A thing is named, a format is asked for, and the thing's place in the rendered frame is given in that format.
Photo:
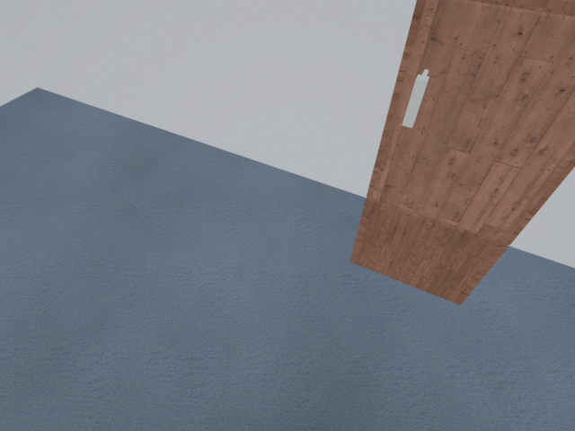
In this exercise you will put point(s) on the handle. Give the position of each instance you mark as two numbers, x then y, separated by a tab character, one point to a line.
417	93

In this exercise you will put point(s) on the cupboard door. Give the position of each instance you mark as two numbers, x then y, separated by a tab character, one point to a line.
496	124

